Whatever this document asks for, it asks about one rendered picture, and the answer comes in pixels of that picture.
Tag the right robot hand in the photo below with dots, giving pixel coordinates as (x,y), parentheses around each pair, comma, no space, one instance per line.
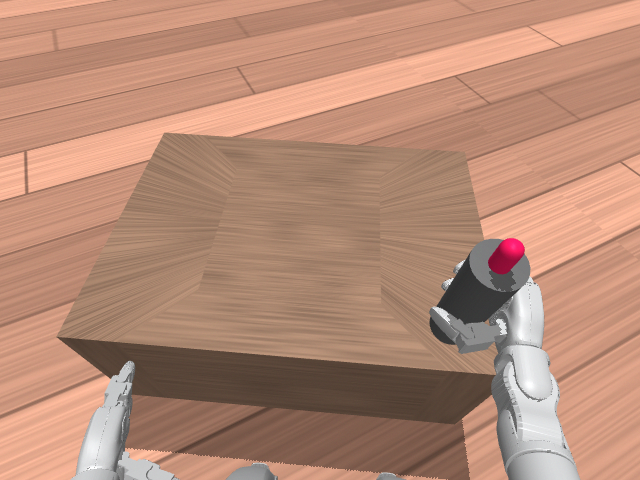
(519,321)

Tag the bottle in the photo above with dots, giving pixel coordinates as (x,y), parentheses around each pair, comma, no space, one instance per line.
(492,273)

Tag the left robot hand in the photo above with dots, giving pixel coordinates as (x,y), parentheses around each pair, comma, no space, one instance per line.
(103,446)

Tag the right robot arm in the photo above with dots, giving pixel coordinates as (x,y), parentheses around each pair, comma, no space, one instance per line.
(530,435)

